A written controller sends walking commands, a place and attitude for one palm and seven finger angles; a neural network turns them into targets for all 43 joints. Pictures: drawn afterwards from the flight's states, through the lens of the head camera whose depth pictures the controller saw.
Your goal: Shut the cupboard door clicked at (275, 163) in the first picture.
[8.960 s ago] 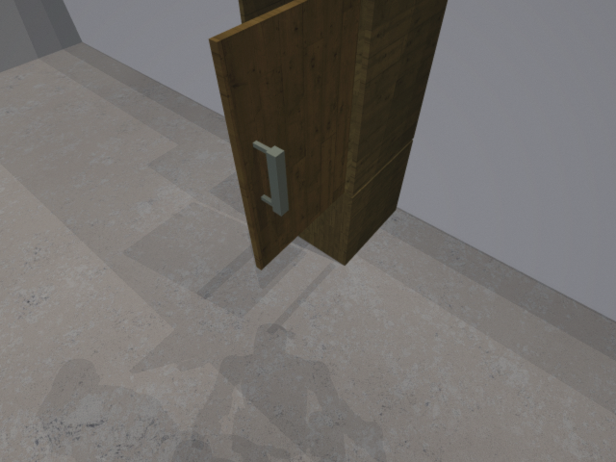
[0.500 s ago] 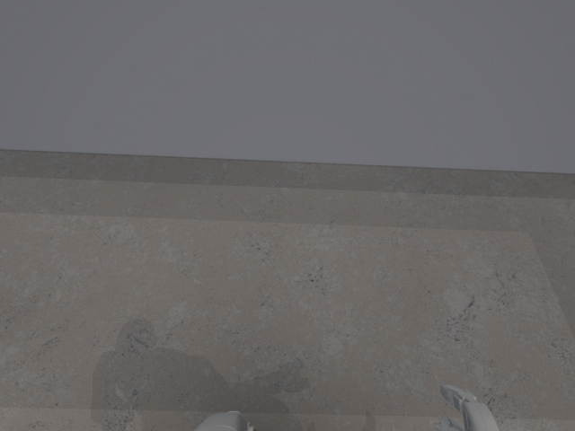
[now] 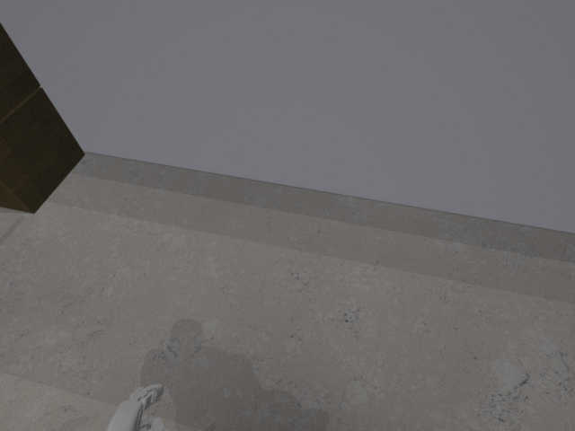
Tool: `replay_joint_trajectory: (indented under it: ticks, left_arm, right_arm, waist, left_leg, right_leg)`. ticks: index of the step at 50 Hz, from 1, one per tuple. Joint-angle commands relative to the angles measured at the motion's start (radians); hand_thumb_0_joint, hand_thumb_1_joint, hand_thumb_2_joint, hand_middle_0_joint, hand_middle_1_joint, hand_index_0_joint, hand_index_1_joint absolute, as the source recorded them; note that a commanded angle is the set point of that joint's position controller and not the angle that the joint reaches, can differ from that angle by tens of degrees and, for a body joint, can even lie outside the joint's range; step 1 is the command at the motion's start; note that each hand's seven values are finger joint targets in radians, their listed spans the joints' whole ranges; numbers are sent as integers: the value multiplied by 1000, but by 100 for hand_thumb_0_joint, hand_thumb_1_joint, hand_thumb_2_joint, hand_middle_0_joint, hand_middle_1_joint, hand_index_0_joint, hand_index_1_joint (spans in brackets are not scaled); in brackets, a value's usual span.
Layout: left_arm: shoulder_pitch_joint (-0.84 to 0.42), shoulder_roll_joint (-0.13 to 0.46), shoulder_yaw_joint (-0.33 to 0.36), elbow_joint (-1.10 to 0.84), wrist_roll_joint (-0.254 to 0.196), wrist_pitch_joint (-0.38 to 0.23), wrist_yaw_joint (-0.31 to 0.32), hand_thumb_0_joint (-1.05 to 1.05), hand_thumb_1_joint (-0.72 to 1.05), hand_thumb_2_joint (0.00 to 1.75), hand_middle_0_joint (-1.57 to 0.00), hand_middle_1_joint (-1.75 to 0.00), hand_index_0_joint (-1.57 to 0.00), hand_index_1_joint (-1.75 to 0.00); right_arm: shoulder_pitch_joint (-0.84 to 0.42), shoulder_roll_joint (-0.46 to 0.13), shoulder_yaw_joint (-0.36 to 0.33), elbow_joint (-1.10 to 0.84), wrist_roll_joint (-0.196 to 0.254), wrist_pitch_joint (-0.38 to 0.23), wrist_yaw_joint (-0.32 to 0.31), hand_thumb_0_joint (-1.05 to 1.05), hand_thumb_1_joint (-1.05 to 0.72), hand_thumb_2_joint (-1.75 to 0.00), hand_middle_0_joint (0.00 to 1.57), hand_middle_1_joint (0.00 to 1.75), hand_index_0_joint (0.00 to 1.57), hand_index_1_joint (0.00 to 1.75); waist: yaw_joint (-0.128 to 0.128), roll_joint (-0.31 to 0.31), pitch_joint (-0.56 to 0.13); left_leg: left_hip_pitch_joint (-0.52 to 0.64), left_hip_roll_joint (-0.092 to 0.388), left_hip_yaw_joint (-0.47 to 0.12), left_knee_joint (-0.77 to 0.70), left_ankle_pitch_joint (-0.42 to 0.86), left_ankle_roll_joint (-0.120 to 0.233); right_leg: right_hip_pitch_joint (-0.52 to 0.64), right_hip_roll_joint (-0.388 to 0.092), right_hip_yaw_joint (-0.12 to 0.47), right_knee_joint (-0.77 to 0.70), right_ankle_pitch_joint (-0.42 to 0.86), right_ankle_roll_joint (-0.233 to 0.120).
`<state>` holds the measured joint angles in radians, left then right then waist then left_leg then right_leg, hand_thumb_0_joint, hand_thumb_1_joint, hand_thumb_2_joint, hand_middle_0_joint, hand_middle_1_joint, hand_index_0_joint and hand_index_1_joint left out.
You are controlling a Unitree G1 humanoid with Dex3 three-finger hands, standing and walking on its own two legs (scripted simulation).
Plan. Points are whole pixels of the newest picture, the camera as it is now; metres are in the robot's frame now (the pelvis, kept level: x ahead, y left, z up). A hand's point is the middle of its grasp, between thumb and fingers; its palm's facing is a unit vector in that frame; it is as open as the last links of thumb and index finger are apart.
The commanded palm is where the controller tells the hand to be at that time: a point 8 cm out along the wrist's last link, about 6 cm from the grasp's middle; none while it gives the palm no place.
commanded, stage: walk to a spot facing it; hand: left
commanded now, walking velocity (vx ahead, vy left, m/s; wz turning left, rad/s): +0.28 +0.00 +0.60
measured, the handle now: out of the picture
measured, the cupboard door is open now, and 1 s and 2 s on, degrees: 90 90 90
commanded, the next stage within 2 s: turn to face it in 1.78 s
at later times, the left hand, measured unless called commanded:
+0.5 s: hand out of the picture +0.02 +0.21 -0.18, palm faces +0.40 -0.90 -0.20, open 7.4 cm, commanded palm none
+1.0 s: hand (136, 256) +0.46 +0.33 -0.15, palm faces +0.33 -0.93 -0.14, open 7.4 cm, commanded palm none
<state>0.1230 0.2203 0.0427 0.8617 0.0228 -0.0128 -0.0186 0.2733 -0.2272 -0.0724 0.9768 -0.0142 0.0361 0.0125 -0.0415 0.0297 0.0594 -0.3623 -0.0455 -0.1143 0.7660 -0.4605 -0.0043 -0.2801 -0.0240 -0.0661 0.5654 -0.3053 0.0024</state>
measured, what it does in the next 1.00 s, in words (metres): walks ahead, turning left: left foot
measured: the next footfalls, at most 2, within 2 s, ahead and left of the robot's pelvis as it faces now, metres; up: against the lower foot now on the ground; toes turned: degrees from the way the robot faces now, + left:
left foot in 0.44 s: +0.24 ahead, +0.14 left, +0.00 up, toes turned +26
right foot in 1.02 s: +0.53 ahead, +0.07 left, +0.00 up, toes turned +22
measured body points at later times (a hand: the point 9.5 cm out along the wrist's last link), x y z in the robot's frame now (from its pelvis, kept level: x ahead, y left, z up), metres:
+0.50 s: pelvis +0.16 +0.06 -0.02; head +0.21 +0.09 +0.43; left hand +0.00 +0.26 -0.17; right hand +0.41 -0.12 -0.13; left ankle +0.20 +0.12 -0.73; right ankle +0.05 -0.12 -0.63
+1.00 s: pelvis +0.37 +0.12 +0.00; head +0.41 +0.15 +0.45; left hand +0.44 +0.38 -0.14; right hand +0.34 -0.12 -0.13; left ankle +0.21 +0.12 -0.73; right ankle +0.49 +0.05 -0.72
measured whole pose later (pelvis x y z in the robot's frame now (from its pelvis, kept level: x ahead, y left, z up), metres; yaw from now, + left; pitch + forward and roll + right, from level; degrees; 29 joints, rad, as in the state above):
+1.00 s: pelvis +0.37 +0.12 +0.00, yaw +27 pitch +2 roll +0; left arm 0.02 0.19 0.02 0.92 0.02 -0.02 -0.03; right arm 0.51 -0.12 -0.02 1.13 -0.02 -0.07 -0.03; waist -0.10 -0.03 0.07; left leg 0.04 -0.08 -0.01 0.34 -0.40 0.07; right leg -0.46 -0.04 -0.09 0.62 -0.18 -0.01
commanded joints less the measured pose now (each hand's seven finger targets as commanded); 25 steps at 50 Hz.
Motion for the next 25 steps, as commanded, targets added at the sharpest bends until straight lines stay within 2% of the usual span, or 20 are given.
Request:
replay_joint_trajectory:
  ticks: [1,2,3,5,6,8,11,12,14,15,16,17,18,19,20,21,22,23,24,25]
  left_arm:
    - [134,167,46,-12,-4,-35,28,0,90,90,-20,-30,-20,-30]
    - [117,135,40,-7,-7,-39,29,0,90,90,-20,-30,-20,-30]
    - [125,106,31,-1,-9,-49,28,0,90,90,-20,-30,-20,-30]
    - [183,94,25,30,-7,-65,29,0,90,90,-20,-30,-20,-30]
    - [218,97,25,45,-4,-68,30,0,90,90,-20,-30,-20,-30]
    - [280,102,23,79,-1,-72,33,0,90,90,-20,-30,-20,-30]
    - [304,103,22,99,1,-72,34,0,90,90,-20,-30,-20,-30]
    - [316,107,20,111,3,-71,34,0,90,90,-20,-30,-20,-30]
    - [317,120,21,114,4,-70,33,0,90,90,-20,-30,-20,-30]
    - [322,128,21,120,4,-70,31,0,90,90,-20,-30,-20,-30]
    - [320,140,23,123,3,-71,31,0,90,90,-20,-30,-20,-30]
    - [309,154,25,127,4,-70,29,0,90,90,-20,-30,-20,-30]
    - [289,180,29,118,2,-70,26,0,90,90,-20,-30,-20,-30]
    - [267,191,28,111,-4,-69,21,0,90,90,-20,-30,-20,-30]
    - [235,177,27,94,-10,-70,11,0,90,90,-20,-30,-20,-30]
    - [225,106,16,40,-23,-67,-6,0,90,90,-20,-30,-20,-30]
    - [114,126,15,-11,-23,-51,4,0,90,90,-20,-30,-20,-30]
    - [74,108,22,-24,-21,-48,11,0,90,90,-20,-30,-20,-30]
    - [105,91,27,-6,-8,-51,16,0,90,90,-20,-30,-20,-30]
    - [163,76,25,38,1,-37,13,0,90,90,-20,-30,-20,-30]
  right_arm:
    - [-154,-125,-35,-117,-18,-36,16,0,-90,-90,20,30,20,30]
    - [-132,-111,-33,-97,-17,-30,24,0,-90,-90,20,30,20,30]
    - [-134,-95,-25,-93,-17,-27,30,0,-90,-90,20,30,20,30]
    - [-147,-63,-13,-91,-12,-23,35,0,-90,-90,20,30,20,30]
    - [-160,-54,-9,-94,-11,-21,38,0,-90,-90,20,30,20,30]
    - [-204,-38,-1,-102,-10,-21,45,0,-90,-90,20,30,20,30]
    - [-265,-24,13,-122,-9,-23,51,0,-90,-90,20,30,20,30]
    - [-294,-21,17,-130,-8,-25,55,0,-90,-90,20,30,20,30]
    - [-319,-24,25,-143,-10,-30,56,0,-90,-90,20,30,20,30]
    - [-323,-26,28,-142,-11,-33,55,0,-90,-90,20,30,20,30]
    - [-294,-31,28,-137,-12,-38,50,0,-90,-90,20,30,20,30]
    - [-241,-39,25,-124,-13,-44,44,0,-90,-90,20,30,20,30]
    - [-163,-64,17,-112,-15,-48,35,0,-90,-90,20,30,20,30]
    - [-50,-101,5,-87,-20,-50,29,0,-90,-90,20,30,20,30]
    - [114,-173,-18,-53,-27,-55,18,0,-90,-90,20,30,20,30]
    - [210,-308,-49,-32,-30,-65,5,0,-90,-90,20,30,20,30]
    - [227,-326,-54,-25,1,-59,-14,0,-90,-90,20,30,20,30]
    - [149,-322,-53,-32,0,-61,-25,0,-90,-90,20,30,20,30]
    - [67,-255,-31,-61,-3,-79,-26,0,-90,-90,20,30,20,30]
    - [-10,-202,-11,-85,-2,-88,-28,0,-90,-90,20,30,20,30]
  waist:
    - [77,-230,13]
    - [55,-229,14]
    - [50,-211,41]
    - [50,-194,21]
    - [57,-190,5]
    - [76,-165,-7]
    - [81,-190,7]
    - [89,-202,16]
    - [84,-200,28]
    - [78,-201,32]
    - [60,-200,10]
    - [36,-219,-18]
    - [-8,-232,-57]
    - [-70,-197,-119]
    - [-158,-122,-224]
    - [-168,155,-323]
    - [-156,27,-345]
    - [-112,-57,-194]
    - [-61,-69,-133]
    - [-12,31,-90]
  left_leg:
    - [-405,106,43,440,62,-21]
    - [-384,123,61,453,115,-27]
    - [-386,130,83,451,160,-36]
    - [-399,122,120,412,192,-44]
    - [-402,118,139,380,197,-43]
    - [-413,111,169,315,212,-36]
    - [-393,106,210,180,246,-18]
    - [-378,105,221,129,244,-12]
    - [-321,84,259,28,230,8]
    - [-272,60,287,-1,215,22]
    - [-212,32,310,-26,190,40]
    - [-124,10,329,-47,148,60]
    - [-6,-30,353,-75,126,81]
    - [183,-48,347,-133,173,100]
    - [479,54,207,-202,228,145]
    - [698,406,-332,-282,414,286]
    - [680,467,-464,-395,495,320]
    - [551,487,-384,-424,520,313]
    - [383,440,-288,-450,442,259]
    - [248,375,-199,-486,374,185]
  right_leg:
    - [222,-385,336,-413,-189,-74]
    - [221,-352,209,-390,-51,-59]
    - [214,-329,111,-376,124,-53]
    - [288,-305,1,-333,440,-47]
    - [329,-298,-39,-315,539,-45]
    - [394,-295,-88,-296,664,-40]
    - [413,-294,-146,-298,699,-46]
    - [418,-301,-149,-296,692,-50]
    - [415,-312,-183,-278,753,-54]
    - [400,-314,-193,-253,836,-53]
    - [404,-322,-199,-207,942,-57]
    - [387,-335,-203,-133,1041,-58]
    - [353,-335,-233,-28,1112,-52]
    - [256,-321,-259,139,1051,-34]
    - [40,-295,-249,418,767,-3]
    - [-311,-99,-186,783,-167,57]
    - [-416,-81,-3,920,-220,45]
    - [-468,-123,55,968,-144,38]
    - [-438,-146,50,930,-90,44]
    - [-373,-170,66,867,-34,55]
